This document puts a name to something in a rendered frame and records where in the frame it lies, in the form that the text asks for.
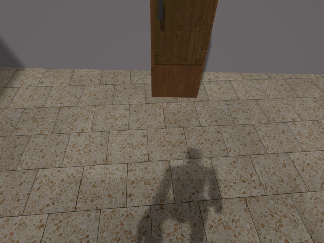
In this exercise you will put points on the cupboard door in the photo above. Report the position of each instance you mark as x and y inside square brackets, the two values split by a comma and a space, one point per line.
[181, 36]

